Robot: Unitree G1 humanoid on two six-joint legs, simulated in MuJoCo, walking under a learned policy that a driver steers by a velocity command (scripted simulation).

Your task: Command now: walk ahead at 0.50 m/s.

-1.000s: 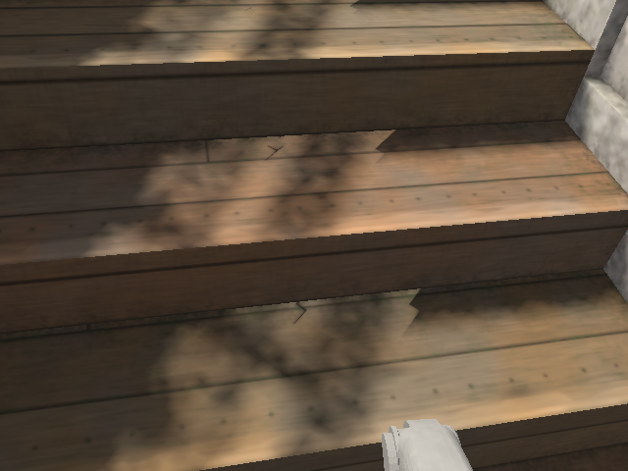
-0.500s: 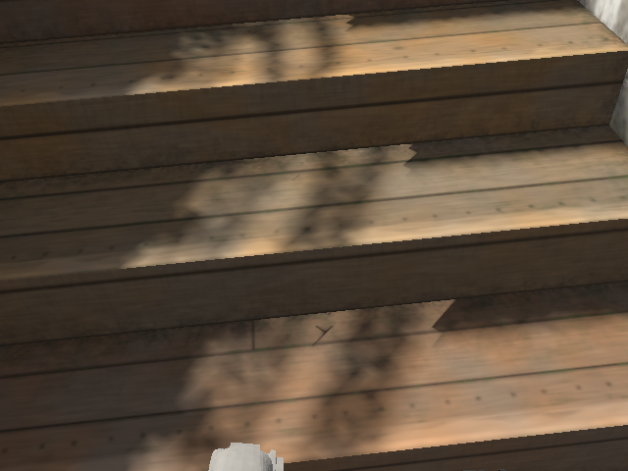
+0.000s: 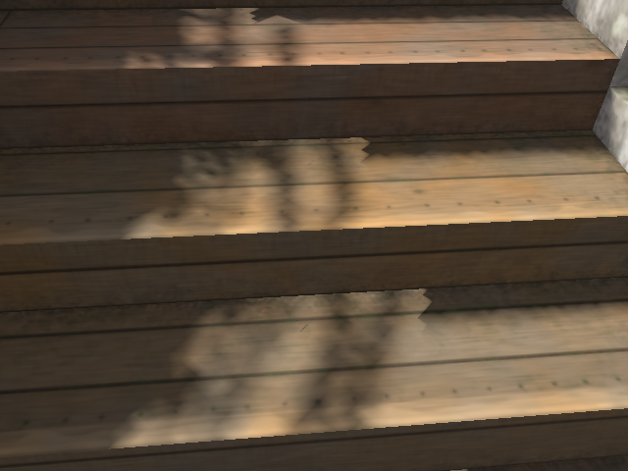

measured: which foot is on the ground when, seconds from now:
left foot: down 0.00-0.34, up 0.36-0.86, down 0.88-1.00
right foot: up 0.00-0.30, down 0.32-0.90, up 0.92-1.00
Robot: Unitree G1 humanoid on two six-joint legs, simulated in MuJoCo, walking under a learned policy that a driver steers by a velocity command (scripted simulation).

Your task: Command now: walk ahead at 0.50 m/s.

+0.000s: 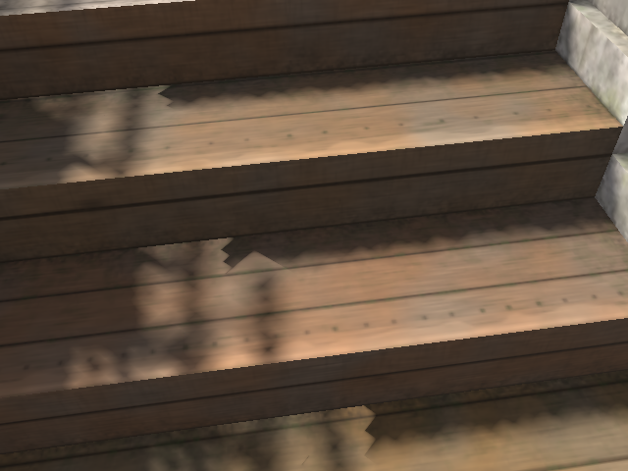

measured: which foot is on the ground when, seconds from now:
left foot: down 0.00-0.50, up 0.52-1.00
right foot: up 0.00-0.44, down 0.46-1.00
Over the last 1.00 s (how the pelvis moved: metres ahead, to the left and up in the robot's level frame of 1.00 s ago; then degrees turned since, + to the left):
0.54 0.00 0.28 0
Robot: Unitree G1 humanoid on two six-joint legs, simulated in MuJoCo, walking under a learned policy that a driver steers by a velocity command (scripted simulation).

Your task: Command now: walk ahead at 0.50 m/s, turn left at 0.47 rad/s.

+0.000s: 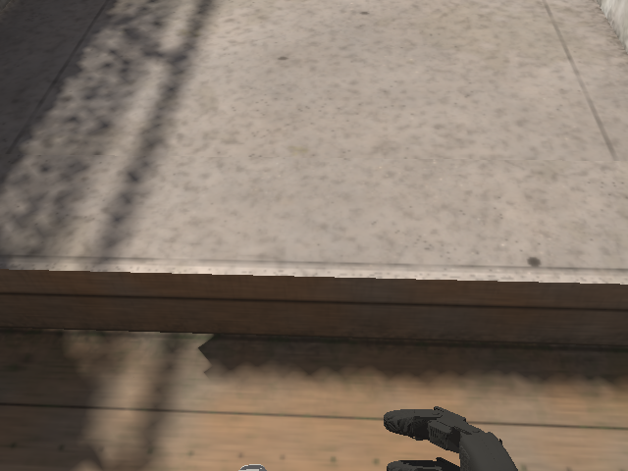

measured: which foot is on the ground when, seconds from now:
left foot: up 0.00-0.02, down 0.04-0.54, up 0.56-1.00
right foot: down 0.00-0.04, up 0.06-0.52, down 0.54-1.00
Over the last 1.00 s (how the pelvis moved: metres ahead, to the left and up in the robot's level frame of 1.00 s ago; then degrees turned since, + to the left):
0.53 -0.02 0.27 8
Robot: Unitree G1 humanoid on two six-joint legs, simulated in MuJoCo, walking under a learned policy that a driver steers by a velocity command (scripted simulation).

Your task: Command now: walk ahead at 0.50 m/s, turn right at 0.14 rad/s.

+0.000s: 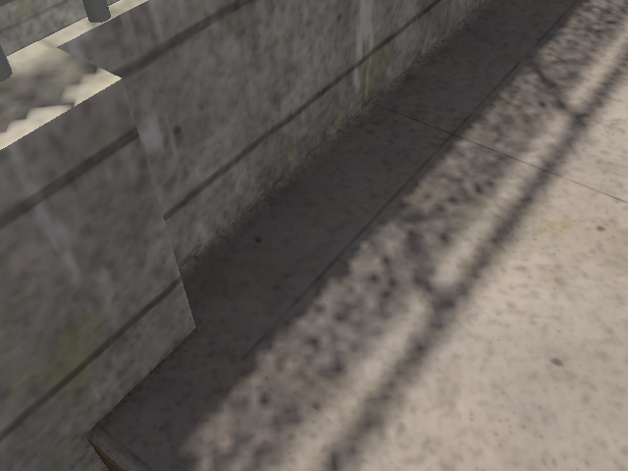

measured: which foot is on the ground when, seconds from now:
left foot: up 0.00-0.04, down 0.06-0.46, up 0.48-0.92, down 0.94-1.00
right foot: down 0.00-0.06, up 0.08-0.42, down 0.44-0.94, up 0.96-1.00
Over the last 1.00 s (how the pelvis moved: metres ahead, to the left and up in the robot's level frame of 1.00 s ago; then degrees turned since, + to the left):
0.51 0.14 0.33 29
